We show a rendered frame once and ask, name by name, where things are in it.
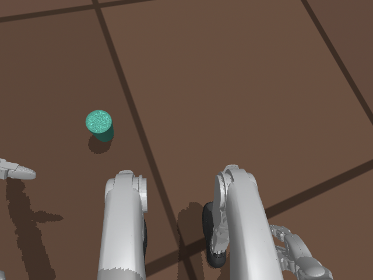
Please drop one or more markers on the right robot arm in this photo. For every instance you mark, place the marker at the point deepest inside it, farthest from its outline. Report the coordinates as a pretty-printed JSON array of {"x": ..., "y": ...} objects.
[{"x": 308, "y": 268}]

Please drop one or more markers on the cup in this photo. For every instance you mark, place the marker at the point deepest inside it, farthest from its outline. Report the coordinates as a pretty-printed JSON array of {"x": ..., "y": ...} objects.
[{"x": 99, "y": 123}]

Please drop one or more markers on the right robot foot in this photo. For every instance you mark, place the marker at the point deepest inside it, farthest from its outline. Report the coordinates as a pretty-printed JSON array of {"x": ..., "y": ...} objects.
[{"x": 215, "y": 260}]

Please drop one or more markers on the left robot hand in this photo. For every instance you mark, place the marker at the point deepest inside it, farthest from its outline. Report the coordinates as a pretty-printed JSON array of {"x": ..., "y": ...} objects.
[{"x": 13, "y": 170}]

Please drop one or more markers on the right robot hand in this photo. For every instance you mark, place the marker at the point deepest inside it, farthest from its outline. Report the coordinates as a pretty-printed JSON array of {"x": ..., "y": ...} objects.
[{"x": 294, "y": 249}]

